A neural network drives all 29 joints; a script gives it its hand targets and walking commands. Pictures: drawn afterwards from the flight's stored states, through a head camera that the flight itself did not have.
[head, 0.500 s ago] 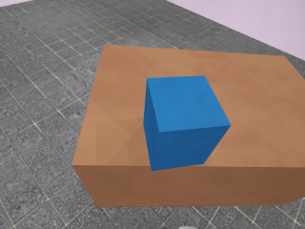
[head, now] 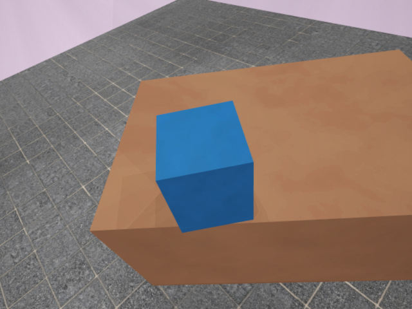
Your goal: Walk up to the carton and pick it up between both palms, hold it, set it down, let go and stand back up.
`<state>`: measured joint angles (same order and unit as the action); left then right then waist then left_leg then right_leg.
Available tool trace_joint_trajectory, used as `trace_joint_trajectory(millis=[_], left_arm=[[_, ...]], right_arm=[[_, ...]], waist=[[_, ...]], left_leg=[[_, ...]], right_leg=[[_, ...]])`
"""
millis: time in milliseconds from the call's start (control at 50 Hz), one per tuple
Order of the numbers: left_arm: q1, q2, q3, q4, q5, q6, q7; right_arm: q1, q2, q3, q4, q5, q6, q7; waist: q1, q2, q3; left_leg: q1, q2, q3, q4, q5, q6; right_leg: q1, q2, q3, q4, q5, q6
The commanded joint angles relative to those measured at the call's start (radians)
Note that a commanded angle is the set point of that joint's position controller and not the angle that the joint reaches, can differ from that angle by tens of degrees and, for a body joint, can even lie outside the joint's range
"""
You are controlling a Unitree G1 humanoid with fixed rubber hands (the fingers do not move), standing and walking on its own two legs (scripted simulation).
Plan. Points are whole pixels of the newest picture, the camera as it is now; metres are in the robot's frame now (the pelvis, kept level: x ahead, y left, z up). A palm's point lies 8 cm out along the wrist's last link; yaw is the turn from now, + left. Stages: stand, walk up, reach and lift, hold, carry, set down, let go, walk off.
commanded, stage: walk up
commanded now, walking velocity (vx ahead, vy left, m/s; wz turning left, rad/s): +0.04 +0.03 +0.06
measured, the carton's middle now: (206, 169) +0.46 +0.02 -0.04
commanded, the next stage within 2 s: stand in 0.82 s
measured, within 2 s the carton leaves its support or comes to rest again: neither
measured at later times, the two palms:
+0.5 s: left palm out of the picture -0.10 +0.24 -0.15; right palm out of the picture +0.13 -0.15 -0.15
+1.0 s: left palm out of the picture +0.02 +0.29 -0.16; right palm out of the picture +0.00 -0.12 -0.16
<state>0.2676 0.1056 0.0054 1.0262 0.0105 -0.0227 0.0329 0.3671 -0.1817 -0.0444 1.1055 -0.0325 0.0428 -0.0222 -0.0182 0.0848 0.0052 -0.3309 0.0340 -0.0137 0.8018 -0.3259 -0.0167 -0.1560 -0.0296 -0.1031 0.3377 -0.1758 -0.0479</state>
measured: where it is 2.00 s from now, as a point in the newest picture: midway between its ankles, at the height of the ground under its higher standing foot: outside the picture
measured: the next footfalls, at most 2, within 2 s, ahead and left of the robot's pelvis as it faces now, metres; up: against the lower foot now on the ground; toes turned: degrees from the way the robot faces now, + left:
left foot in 0.44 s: +0.08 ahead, +0.17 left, +0.00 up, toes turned +0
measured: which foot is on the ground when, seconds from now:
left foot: up 0.00-0.42, down 0.44-1.00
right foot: down 0.00-1.00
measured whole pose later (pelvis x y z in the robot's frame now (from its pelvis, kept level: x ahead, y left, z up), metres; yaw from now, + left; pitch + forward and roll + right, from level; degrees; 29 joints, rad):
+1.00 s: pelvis +0.04 +0.08 -0.01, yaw +1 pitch -2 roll +1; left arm 0.27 0.14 -0.02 1.17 0.01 -0.01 0.03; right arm 0.35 -0.11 0.00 1.15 -0.01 -0.02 -0.03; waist -0.01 -0.01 0.05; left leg -0.16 -0.01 0.12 0.37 -0.19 0.04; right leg -0.10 -0.11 -0.08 0.39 -0.26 0.07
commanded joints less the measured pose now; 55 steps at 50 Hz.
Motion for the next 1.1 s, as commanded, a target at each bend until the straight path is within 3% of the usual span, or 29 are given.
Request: trace_joint_trajectory(millis=[0, 60, 100, 120, 140, 200, 300, 340, 360, 380, 400, 420, 440, 460, 480, 500, 520, 640, 800, 840, 980, 1080], left_arm=[[0.063, 0.098, 0.005, -0.028, 0.009, -0.031, -0.003], [0.124, 0.137, 0.022, -0.022, 0.012, -0.035, 0.01], [0.22, 0.148, 0.036, 0.015, 0.01, -0.037, 0.009], [0.204, 0.114, 0.022, 0.013, 0.01, -0.037, 0.008], [0.227, 0.117, 0.028, 0.031, 0.009, -0.038, 0.003], [0.257, 0.128, 0.035, 0.057, 0.014, -0.042, 0.0], [0.289, 0.145, 0.047, 0.101, 0.02, -0.043, -0.006], [0.262, 0.151, 0.049, 0.109, 0.022, -0.04, -0.009], [0.204, 0.1, 0.02, 0.106, 0.021, -0.034, -0.001], [0.206, 0.1, 0.015, 0.111, 0.013, -0.036, -0.002], [0.237, 0.096, 0.011, 0.118, 0.001, -0.038, -0.004], [0.253, 0.078, 0.001, 0.12, -0.009, -0.037, -0.005], [0.263, 0.048, -0.009, 0.113, -0.018, -0.031, -0.006], [0.281, 0.011, -0.015, 0.117, -0.019, -0.014, -0.001], [0.29, -0.019, -0.023, 0.133, -0.011, 0.001, 0.004], [0.268, 0.003, -0.02, 0.14, 0.003, 0.007, 0.004], [0.244, 0.033, -0.012, 0.138, 0.01, 0.01, 0.002], [0.225, 0.051, -0.012, 0.166, 0.012, 0.021, 0.003], [0.141, 0.075, -0.012, 0.154, 0.008, 0.022, 0.003], [0.128, 0.081, -0.012, 0.151, 0.008, 0.02, 0.0], [0.107, 0.097, -0.013, 0.153, -0.002, 0.009, 0.001], [0.112, 0.091, -0.014, 0.158, -0.005, 0.006, 0.004]], right_arm=[[0.103, -0.011, -0.006, 0.022, 0.002, 0.009, -0.005], [0.027, -0.028, -0.014, -0.006, 0.001, 0.01, -0.006], [-0.003, -0.034, -0.017, -0.017, -0.007, -0.001, 0.008], [-0.024, -0.017, -0.014, -0.02, -0.008, -0.007, 0.01], [-0.047, -0.018, -0.015, -0.032, -0.011, -0.017, 0.015], [-0.088, -0.003, -0.012, -0.046, -0.008, -0.037, 0.02], [-0.174, 0.016, -0.006, -0.09, 0.008, -0.063, 0.023], [-0.147, 0.02, -0.009, -0.083, 0.013, -0.069, 0.017], [-0.116, 0.057, 0.005, -0.061, 0.018, -0.069, 0.004], [-0.063, 0.035, -0.001, -0.034, 0.03, -0.073, -0.009], [-0.017, 0.001, -0.006, -0.016, 0.033, -0.081, -0.017], [0.015, -0.041, -0.01, -0.007, 0.029, -0.084, -0.022], [0.022, -0.084, -0.011, -0.009, 0.024, -0.083, -0.025], [-0.006, -0.088, -0.005, -0.017, 0.027, -0.077, -0.023], [-0.068, -0.076, -0.004, -0.021, 0.033, -0.07, -0.02], [-0.105, -0.05, 0.0, -0.023, 0.038, -0.066, -0.016], [-0.115, -0.033, 0.008, -0.022, 0.04, -0.063, -0.016], [-0.073, -0.023, 0.016, -0.013, 0.036, -0.077, -0.022], [-0.046, -0.024, 0.023, -0.006, 0.029, -0.084, -0.017], [-0.03, -0.027, 0.024, -0.001, 0.025, -0.084, -0.016], [0.023, -0.022, 0.024, 0.007, 0.024, -0.084, -0.013], [0.049, -0.01, 0.024, 0.016, 0.023, -0.076, -0.014]], waist=[[0.004, -0.227, 0.073], [0.036, -0.228, 0.066], [0.068, -0.251, 0.046], [0.059, -0.249, 0.078], [0.065, -0.27, 0.081], [0.066, -0.237, 0.103], [0.068, -0.209, 0.103], [0.041, -0.204, 0.087], [-0.003, -0.175, 0.114], [-0.021, -0.135, 0.079], [-0.025, -0.135, -0.003], [-0.019, -0.124, -0.052], [-0.004, -0.068, -0.086], [0.022, -0.014, -0.076], [0.036, 0.06, -0.032], [0.031, 0.082, 0.032], [0.028, 0.073, 0.079], [0.034, -0.025, 0.079], [0.039, -0.035, 0.064], [0.038, -0.033, 0.069], [0.029, -0.098, 0.07], [0.021, -0.112, 0.079]], left_leg=[[-0.038, 0.004, 0.002, 0.017, -0.004, -0.012], [-0.109, 0.012, -0.015, 0.049, -0.041, -0.022], [-0.18, 0.025, -0.01, 0.092, -0.051, -0.018], [-0.16, 0.029, -0.026, 0.061, -0.036, -0.018], [-0.173, 0.025, 0.001, 0.058, -0.056, -0.015], [-0.191, 0.016, 0.044, 0.01, -0.06, -0.012], [-0.093, 0.005, 0.098, -0.161, -0.048, -0.003], [0.017, -0.008, 0.115, -0.235, -0.014, 0.004], [0.094, -0.014, 0.077, -0.382, 0.125, 0.004], [0.167, -0.008, 0.068, -0.488, 0.316, 0.001], [0.274, 0.031, 0.057, -0.475, 0.442, 0.001], [0.371, 0.095, 0.023, -0.428, 0.57, 0.003], [0.429, 0.203, -0.049, -0.416, 0.708, 0.019], [0.361, 0.264, -0.08, -0.437, 0.742, 0.056], [0.259, 0.238, -0.06, -0.454, 0.593, 0.088], [0.193, 0.18, -0.058, -0.481, 0.439, 0.075], [0.168, 0.138, -0.042, -0.504, 0.365, 0.057], [0.185, 0.118, -0.051, -0.526, 0.324, 0.065], [0.167, 0.096, -0.037, -0.541, 0.279, 0.068], [0.151, 0.086, -0.035, -0.557, 0.17, 0.066], [0.168, 0.075, 0.0, -0.502, 0.267, 0.064], [0.166, 0.071, 0.013, -0.481, 0.246, 0.058]], right_leg=[[-0.014, -0.221, 0.194, -0.178, -0.011, 0.03], [0.069, -0.286, 0.237, -0.155, 0.028, -0.004], [0.131, -0.315, 0.314, -0.213, -0.315, -0.029], [0.093, -0.301, 0.312, -0.223, -0.263, -0.043], [0.097, -0.288, 0.321, -0.227, -0.315, -0.06], [0.111, -0.275, 0.292, -0.22, -0.238, -0.088], [0.049, -0.264, 0.231, -0.199, -0.197, -0.101], [-0.031, -0.24, 0.183, -0.139, -0.176, -0.097], [-0.047, -0.189, 0.128, -0.044, 0.268, -0.085], [-0.023, -0.156, 0.083, 0.048, 0.549, -0.054], [-0.038, -0.128, 0.059, 0.082, 0.505, -0.02], [-0.09, -0.124, 0.044, 0.074, 0.331, 0.007], [-0.14, -0.1, 0.013, 0.078, 0.016, 0.031], [-0.099, -0.089, 0.008, 0.093, -0.18, 0.04], [-0.037, -0.093, 0.017, 0.069, -0.16, 0.043], [-0.028, -0.089, 0.027, 0.05, -0.087, 0.046], [-0.043, -0.088, 0.033, 0.048, -0.038, 0.048], [-0.026, -0.09, 0.025, 0.034, -0.022, 0.072], [0.017, -0.101, 0.031, 0.025, 0.004, 0.074], [0.024, -0.102, 0.026, 0.02, -0.014, 0.073], [0.019, -0.115, 0.038, -0.003, 0.034, 0.072], [0.006, -0.114, 0.046, -0.014, 0.039, 0.067]])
